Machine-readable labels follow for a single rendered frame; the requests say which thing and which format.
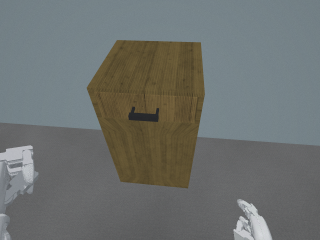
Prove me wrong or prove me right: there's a robot left hand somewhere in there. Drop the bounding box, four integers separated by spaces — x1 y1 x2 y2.
0 145 39 214

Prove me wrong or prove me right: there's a handle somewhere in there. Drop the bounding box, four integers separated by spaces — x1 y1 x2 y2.
128 106 159 122

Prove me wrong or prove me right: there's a cabinet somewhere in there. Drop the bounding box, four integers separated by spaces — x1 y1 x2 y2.
87 40 205 189

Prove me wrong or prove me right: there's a robot right hand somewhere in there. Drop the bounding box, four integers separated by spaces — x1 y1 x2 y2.
233 199 273 240

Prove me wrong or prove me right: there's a robot left forearm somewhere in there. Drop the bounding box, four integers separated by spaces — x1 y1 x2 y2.
0 213 12 240

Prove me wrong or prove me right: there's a drawer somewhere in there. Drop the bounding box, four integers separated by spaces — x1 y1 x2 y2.
94 91 198 123

